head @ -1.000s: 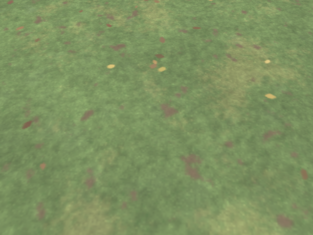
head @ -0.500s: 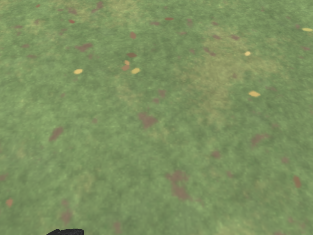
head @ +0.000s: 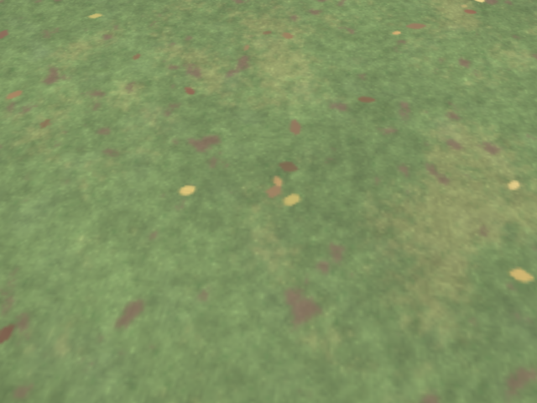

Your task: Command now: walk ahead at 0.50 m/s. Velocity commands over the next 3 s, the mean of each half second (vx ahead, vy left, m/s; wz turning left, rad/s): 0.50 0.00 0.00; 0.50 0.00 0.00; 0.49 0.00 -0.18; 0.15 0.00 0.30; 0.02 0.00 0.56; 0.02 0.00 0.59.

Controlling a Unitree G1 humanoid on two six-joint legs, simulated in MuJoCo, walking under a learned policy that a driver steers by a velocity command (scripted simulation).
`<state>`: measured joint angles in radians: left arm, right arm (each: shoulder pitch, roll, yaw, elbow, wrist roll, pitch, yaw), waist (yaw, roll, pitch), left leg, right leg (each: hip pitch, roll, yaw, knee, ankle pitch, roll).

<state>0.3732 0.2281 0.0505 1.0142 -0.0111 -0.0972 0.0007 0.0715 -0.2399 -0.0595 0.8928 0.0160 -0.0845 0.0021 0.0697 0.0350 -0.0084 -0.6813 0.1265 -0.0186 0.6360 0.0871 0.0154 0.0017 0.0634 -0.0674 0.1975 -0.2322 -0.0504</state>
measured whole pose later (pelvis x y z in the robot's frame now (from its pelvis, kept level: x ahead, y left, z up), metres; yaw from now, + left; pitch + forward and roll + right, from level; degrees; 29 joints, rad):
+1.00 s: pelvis +0.57 -0.02 +0.00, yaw +0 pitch +2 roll -1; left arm 0.34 0.23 0.06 0.99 0.00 -0.09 -0.01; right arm 0.12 -0.27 -0.08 0.90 0.01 -0.07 -0.01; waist 0.05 0.04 -0.01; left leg -0.69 0.14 -0.04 0.87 -0.08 0.02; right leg -0.11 0.06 -0.06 0.24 -0.16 -0.07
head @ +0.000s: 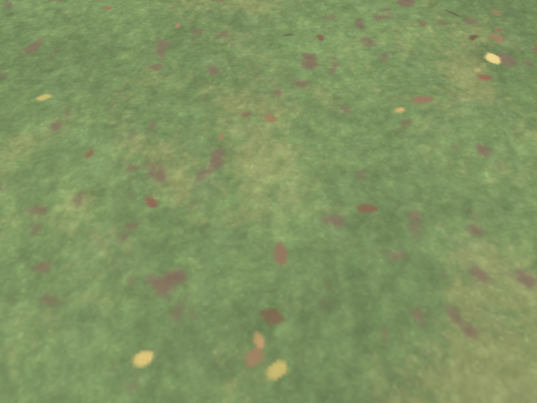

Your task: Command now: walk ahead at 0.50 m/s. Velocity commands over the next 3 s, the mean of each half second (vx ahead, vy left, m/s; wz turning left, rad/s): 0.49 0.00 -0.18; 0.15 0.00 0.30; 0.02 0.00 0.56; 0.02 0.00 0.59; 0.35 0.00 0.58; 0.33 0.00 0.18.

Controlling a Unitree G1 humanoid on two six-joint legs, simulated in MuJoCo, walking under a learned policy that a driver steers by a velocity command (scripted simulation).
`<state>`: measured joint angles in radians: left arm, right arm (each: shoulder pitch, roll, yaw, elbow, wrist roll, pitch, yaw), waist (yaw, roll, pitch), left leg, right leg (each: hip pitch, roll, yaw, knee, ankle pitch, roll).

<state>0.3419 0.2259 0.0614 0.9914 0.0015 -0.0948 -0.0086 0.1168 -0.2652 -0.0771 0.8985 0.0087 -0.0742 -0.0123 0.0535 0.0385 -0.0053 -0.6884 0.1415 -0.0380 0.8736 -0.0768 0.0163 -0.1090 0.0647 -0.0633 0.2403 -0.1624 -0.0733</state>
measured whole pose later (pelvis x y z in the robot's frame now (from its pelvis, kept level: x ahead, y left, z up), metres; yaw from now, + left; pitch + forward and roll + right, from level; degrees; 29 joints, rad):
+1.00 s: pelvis +0.39 +0.02 -0.01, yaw +6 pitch +2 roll +0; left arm 0.09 0.25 0.07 0.89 0.02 -0.01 0.05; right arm 0.16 -0.29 -0.10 0.86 0.02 0.05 -0.04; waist 0.00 0.02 0.04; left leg -0.52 0.06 0.03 0.94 -0.40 -0.04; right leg -0.35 -0.07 -0.16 0.42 -0.10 -0.03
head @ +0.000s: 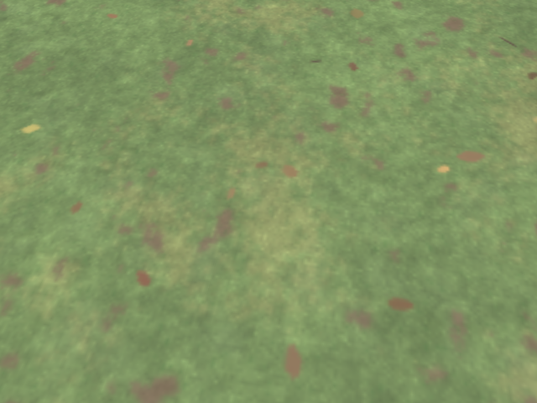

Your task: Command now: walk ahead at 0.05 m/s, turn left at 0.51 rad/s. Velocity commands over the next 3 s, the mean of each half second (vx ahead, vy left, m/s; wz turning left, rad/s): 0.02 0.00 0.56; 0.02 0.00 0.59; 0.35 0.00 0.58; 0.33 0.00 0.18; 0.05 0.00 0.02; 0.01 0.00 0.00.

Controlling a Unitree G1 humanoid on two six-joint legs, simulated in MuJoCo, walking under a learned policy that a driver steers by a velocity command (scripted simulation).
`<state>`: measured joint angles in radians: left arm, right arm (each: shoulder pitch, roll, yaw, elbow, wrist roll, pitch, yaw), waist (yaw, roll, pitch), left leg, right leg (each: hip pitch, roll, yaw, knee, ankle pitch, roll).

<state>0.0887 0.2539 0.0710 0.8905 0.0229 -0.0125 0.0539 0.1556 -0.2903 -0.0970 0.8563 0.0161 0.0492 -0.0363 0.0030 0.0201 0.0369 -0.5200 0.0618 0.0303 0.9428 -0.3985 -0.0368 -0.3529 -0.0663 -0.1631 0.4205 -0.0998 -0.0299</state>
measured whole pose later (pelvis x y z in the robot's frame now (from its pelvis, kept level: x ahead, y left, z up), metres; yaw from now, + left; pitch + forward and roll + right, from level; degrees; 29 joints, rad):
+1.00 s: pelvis +0.02 +0.04 +0.00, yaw +35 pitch +1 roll -1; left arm 0.13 0.31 0.08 0.81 -0.02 0.01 0.02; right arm 0.17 -0.31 -0.08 0.63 0.03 0.07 0.01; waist 0.02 0.00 0.06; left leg -0.35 0.04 0.04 0.67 -0.33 -0.02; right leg -0.21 -0.11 -0.14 0.47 -0.28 0.04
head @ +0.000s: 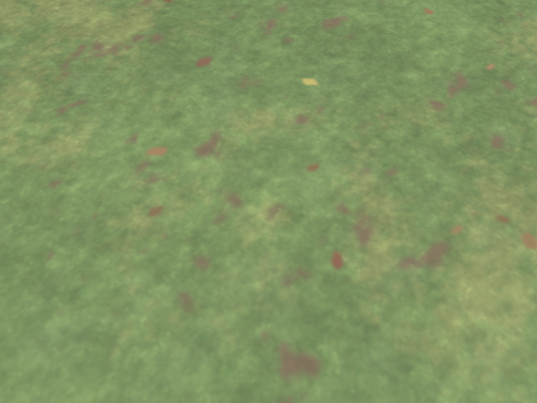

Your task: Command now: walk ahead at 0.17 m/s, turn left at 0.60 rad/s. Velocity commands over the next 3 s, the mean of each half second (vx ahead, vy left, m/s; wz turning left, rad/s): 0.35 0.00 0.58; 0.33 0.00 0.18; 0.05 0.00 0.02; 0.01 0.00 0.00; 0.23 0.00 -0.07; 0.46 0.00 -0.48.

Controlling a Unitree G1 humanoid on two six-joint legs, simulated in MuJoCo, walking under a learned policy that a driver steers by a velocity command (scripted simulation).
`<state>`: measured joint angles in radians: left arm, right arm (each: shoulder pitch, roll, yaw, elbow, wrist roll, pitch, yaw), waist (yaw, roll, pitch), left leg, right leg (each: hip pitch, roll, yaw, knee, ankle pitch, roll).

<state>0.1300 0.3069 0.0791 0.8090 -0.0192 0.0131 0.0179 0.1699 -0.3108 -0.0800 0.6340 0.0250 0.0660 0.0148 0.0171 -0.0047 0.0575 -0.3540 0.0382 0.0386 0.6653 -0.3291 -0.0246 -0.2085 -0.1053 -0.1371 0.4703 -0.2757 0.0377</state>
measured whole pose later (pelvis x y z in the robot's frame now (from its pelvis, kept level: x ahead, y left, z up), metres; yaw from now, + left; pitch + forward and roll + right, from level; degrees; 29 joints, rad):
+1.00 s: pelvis +0.42 +0.12 -0.01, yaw +20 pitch +2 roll -1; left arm 0.31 0.30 0.04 0.86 0.00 -0.06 -0.01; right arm 0.07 -0.27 -0.03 0.62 -0.03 -0.06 0.02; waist 0.07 0.00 0.05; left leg -0.48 0.00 -0.01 0.53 -0.09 0.03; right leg -0.18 0.01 0.01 0.76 -0.54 0.02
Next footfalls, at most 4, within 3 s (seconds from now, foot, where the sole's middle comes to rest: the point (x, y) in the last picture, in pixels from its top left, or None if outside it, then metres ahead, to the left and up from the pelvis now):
0.04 left None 0.04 0.12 -0.77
0.52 right None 0.38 -0.04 -0.77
0.94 left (171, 364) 0.53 0.27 -0.77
1.24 right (273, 351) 0.57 0.02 -0.77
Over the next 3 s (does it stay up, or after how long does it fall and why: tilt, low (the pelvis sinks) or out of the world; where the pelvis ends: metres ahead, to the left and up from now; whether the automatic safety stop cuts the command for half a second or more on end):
stays up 0.86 0.22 -0.01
